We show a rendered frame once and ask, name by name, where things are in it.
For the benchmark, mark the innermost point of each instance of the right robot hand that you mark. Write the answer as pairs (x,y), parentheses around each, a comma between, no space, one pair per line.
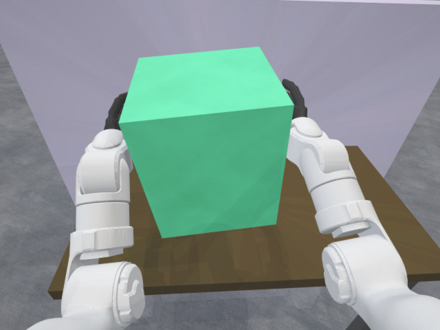
(296,97)

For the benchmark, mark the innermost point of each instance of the right robot forearm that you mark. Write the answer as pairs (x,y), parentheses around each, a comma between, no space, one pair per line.
(324,163)

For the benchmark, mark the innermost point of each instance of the right robot upper arm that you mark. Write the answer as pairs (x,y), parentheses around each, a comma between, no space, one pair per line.
(366,273)

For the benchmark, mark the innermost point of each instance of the left robot forearm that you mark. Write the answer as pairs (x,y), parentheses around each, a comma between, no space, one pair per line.
(102,200)

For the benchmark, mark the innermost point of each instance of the left robot upper arm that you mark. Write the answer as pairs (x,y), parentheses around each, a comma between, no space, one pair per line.
(107,296)

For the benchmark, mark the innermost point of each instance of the table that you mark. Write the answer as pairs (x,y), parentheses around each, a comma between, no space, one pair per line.
(285,255)

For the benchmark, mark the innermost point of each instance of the left robot hand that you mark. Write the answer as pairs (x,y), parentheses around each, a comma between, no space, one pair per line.
(115,112)

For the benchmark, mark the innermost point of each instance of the carton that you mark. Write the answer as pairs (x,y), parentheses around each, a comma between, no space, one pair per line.
(208,134)

